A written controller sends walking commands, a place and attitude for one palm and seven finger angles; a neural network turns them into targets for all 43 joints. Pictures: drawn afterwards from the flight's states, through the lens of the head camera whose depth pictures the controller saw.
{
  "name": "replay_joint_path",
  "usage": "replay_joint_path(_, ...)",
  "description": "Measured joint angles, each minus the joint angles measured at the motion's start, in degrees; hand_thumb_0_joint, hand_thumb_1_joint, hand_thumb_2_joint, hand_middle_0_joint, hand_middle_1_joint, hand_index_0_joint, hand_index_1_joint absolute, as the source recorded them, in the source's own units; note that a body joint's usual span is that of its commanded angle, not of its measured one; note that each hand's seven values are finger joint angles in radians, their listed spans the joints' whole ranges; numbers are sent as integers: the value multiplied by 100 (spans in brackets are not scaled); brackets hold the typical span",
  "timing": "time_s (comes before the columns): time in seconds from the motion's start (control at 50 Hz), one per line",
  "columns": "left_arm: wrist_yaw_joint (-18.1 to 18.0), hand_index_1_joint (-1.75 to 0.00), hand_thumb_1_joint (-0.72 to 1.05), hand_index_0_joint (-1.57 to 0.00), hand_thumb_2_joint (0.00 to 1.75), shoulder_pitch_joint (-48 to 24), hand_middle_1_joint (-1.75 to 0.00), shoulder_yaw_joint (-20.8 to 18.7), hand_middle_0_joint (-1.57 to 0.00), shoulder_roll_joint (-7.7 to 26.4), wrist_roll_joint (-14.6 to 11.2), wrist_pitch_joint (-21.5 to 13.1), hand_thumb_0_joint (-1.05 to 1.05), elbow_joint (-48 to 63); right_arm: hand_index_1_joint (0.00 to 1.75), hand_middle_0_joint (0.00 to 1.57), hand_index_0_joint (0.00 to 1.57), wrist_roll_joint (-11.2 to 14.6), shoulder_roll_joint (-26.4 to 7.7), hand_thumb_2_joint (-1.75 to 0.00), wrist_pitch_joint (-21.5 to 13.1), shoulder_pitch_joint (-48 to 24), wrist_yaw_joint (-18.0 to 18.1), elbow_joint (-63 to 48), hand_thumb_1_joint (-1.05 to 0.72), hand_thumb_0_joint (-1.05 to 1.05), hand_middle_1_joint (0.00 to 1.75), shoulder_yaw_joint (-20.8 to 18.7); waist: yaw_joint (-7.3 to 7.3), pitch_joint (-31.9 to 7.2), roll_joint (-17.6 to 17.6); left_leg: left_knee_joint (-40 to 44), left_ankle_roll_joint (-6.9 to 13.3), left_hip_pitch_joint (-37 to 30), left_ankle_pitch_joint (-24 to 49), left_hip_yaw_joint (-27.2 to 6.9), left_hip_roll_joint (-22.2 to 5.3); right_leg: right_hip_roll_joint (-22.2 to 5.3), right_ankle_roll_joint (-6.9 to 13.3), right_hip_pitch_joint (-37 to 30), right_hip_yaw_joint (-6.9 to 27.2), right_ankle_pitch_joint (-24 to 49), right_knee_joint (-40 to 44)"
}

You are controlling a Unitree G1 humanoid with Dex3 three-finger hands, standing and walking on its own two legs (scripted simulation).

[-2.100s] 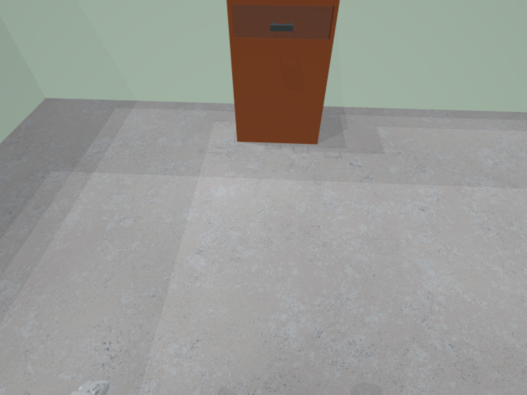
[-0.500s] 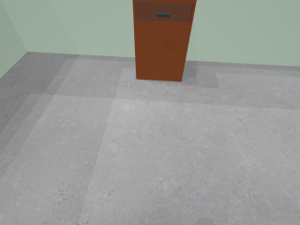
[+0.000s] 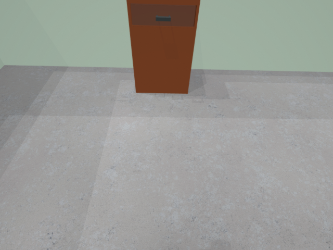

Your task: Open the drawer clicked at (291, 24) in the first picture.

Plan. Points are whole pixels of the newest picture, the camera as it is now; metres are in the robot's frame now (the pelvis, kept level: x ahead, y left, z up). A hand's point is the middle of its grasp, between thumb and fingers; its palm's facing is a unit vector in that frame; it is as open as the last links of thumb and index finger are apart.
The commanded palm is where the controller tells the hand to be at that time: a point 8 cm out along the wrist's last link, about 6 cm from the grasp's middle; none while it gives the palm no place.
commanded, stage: walk to a spot facing it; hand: left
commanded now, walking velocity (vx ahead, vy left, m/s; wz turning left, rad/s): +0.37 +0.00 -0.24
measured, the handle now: (163, 17) +1.57 +0.12 -0.05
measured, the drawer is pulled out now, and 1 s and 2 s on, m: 0.00 0.00 0.00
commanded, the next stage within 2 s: turn to face it in 1.58 s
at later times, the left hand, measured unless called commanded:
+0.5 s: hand (85, 245) +0.17 +0.24 -0.17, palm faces -0.05 -0.98 -0.18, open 7.4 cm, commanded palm none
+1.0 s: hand (129, 150) +0.48 +0.17 -0.15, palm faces -0.20 -0.96 -0.21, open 7.2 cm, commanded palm none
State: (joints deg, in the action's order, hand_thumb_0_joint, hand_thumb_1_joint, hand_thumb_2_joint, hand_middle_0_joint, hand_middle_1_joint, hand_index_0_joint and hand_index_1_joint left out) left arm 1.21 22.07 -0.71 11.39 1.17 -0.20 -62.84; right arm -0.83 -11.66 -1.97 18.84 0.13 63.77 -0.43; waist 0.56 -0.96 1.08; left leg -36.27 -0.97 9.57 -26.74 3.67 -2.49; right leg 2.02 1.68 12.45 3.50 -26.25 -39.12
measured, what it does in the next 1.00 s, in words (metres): walks ahead: left foot, then right foot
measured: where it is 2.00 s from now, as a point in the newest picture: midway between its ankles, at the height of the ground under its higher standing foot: (186, 162)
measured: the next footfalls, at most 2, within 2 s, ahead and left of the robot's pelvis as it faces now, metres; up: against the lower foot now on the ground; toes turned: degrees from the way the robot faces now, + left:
left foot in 0.36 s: +0.29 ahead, +0.15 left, +0.00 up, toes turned +4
right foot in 0.78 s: +0.39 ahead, -0.12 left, +0.00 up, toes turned -20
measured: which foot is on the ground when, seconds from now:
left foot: down 0.00-0.06, up 0.08-0.34, down 0.36-0.80, up 0.82-1.00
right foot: down 0.00-0.36, up 0.38-0.76, down 0.78-1.00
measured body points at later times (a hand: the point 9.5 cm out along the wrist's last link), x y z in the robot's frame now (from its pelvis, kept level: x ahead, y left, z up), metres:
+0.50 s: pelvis +0.19 +0.05 +0.00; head +0.20 +0.07 +0.45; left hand +0.17 +0.29 -0.16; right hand +0.25 -0.18 -0.13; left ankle +0.25 +0.14 -0.72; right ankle +0.07 -0.05 -0.62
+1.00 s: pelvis +0.39 +0.00 +0.02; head +0.41 -0.01 +0.47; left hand +0.49 +0.22 -0.13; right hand +0.34 -0.23 -0.14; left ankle +0.43 +0.12 -0.66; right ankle +0.35 -0.10 -0.72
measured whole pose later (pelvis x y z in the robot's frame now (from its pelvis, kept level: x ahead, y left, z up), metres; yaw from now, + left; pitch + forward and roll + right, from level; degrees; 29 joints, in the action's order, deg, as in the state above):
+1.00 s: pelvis +0.39 +0.00 +0.02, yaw -13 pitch +0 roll -1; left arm -0.6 15.0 -3.2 10.3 1.3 -3.7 -59.2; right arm -1.3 -9.4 -1.1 17.2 -1.1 61.8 -3.2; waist -1.6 1.3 -0.8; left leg -56.7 -1.7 28.0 -18.4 6.0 -8.1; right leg -0.8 1.4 10.1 -7.2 -15.3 -25.2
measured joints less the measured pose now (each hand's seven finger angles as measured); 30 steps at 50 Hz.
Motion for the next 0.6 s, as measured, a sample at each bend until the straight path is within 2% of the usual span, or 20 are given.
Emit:
replay_joint_path(0.04, -9, -30, 91, -20, 90, 88, -30, -28, -20, -105, 1, -46, 0, -22, 30, 20, 20, 5, 57, -90, -31, 156, 27, 47, -90, 1, 30, -40, -21, 33, -74, -247, -37, 7, -245, 11, -86, 41, 41, 1, -110, -195, -207)
replay_joint_path(0.08, -41, -30, 91, -20, 90, 117, -30, -65, -20, -187, 19, -166, 0, -16, 30, 20, 20, 25, 108, -90, 5, 260, 39, 125, -90, 1, 30, -70, -42, 63, -161, -1029, 14, 329, -293, -6, -198, 101, 40, -106, -208, -431, -179)
replay_joint_path(0.14, -177, -30, 91, -20, 90, 280, -30, -66, -20, -295, 41, -369, 0, 53, 30, 20, 20, -5, 166, -90, 159, 149, 11, 225, -90, 1, 30, -83, 145, 149, -139, -2839, 40, 1168, -483, -15, -150, 98, 89, -443, -189, -392, 107)
replay_joint_path(0.18, -250, -30, 91, -20, 90, 477, -30, -48, -20, -366, 78, -400, 0, 34, 30, 20, 20, -13, 175, -90, 209, -93, -24, 119, -90, 1, 30, -123, 224, 179, -80, -3186, 25, 1707, -448, 51, -149, 43, 56, -717, -75, -305, 470)
replay_joint_path(0.22, -268, -30, 91, -20, 90, 648, -30, -23, -20, -430, 98, -360, 0, -81, 30, 20, 20, 4, 178, -90, 214, -417, -71, -109, -91, 1, 30, -167, 217, 199, -23, -2815, -2, 2141, -149, 116, -206, -34, -4, -982, 37, -203, 868)
replay_joint_path(0.26, -248, -30, 91, -20, 90, 754, -30, -3, -20, -473, 87, -297, 0, -226, 30, 20, 20, 35, 197, -90, 154, -768, -133, -382, -91, 2, 30, -190, 179, 250, 28, -1997, 8, 2355, 439, 186, -267, -114, -73, -1249, 140, -124, 1241)
replay_joint_path(0.3, -216, -30, 90, -20, 90, 796, -30, -17, -20, -473, 58, -259, 0, -351, 30, 20, 20, 68, 231, -90, 30, -1079, -173, -646, -91, 1, 30, -193, 139, 351, 96, -1143, 53, 2309, 1002, 265, -243, -211, -155, -1505, 221, -147, 1460)
replay_joint_path(0.34, -191, -30, 90, -20, 90, 831, -30, -62, -20, -447, 25, -242, 0, -437, 30, 20, 20, 61, 248, -90, -144, -1289, -169, -868, -91, 1, 30, -180, 89, 436, 145, -388, 113, 1989, 1447, 360, -159, -285, -179, -1572, 284, -377, 1158)
replay_joint_path(0.36, -177, -30, 90, -20, 90, 859, -30, -93, -20, -449, -1, -221, 0, -458, 30, 20, 20, 31, 233, -90, -236, -1341, -147, -949, -91, 1, 30, -175, 56, 436, 93, -213, 207, 1824, 1467, 345, -178, -256, -137, -1407, 247, -520, 594)
replay_joint_path(0.4, -159, -30, 90, -20, 90, 683, -30, -155, -20, -333, -46, -130, 0, -446, 30, 20, 20, -15, 299, -90, -337, -1383, -80, -972, -91, 1, 30, -179, 39, 476, 163, -587, 322, 1774, 1232, 478, -184, -223, 14, -679, 196, -516, -1337)
replay_joint_path(0.44, -157, -30, 91, -20, 90, 414, -30, -197, -20, -186, -30, -77, 1, -313, 30, 20, 20, -23, 357, -90, -301, -1266, -39, -891, -91, 0, 30, -168, 80, 426, 195, -514, 347, 1520, 1078, 617, -186, -234, 103, 128, -38, -173, -2848)
replay_joint_path(0.46, -142, -30, 91, -20, 90, 251, -30, -224, -20, -117, -4, -70, 1, -214, 30, 20, 20, -35, 384, -90, -284, -1166, -19, -825, -91, 0, 30, -166, 91, 390, 195, -351, 328, 1364, 1096, 662, -172, -281, 114, 491, -197, 28, -3246)
replay_joint_path(0.52, -103, -30, 91, -20, 90, -223, -30, -298, -20, 9, 45, -70, 1, 175, 30, 20, 20, -10, 427, -90, -278, -798, 78, -596, -92, -1, 30, -248, 112, 259, 177, 238, 325, 915, 1189, 772, -91, -473, 81, 1338, -534, 443, -3323)
replay_joint_path(0.6, -44, -30, 91, -19, 90, -713, -30, -342, -19, -14, 70, -54, 0, 602, 30, 20, 20, -45, 204, -90, -244, -392, 74, -373, -95, -2, 30, -320, 45, 131, 115, 902, 336, 374, 1243, 938, 27, -729, -36, 1842, -720, 915, -2221)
